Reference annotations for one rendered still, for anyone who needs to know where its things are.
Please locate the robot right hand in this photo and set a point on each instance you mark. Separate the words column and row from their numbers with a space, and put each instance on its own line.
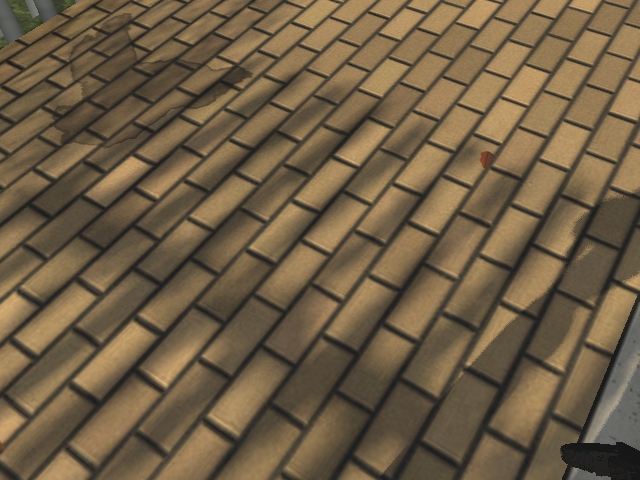
column 620, row 461

